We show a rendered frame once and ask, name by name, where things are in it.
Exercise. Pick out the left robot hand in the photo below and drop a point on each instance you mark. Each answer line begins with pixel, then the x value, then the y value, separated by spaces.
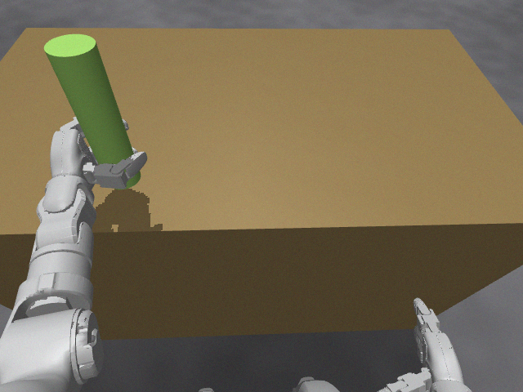
pixel 70 156

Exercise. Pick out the right robot hand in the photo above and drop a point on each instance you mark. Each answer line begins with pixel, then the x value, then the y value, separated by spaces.
pixel 435 351

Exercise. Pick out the can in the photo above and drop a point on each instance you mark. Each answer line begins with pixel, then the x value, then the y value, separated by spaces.
pixel 77 63

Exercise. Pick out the left robot arm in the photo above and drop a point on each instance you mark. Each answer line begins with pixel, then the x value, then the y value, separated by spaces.
pixel 51 342

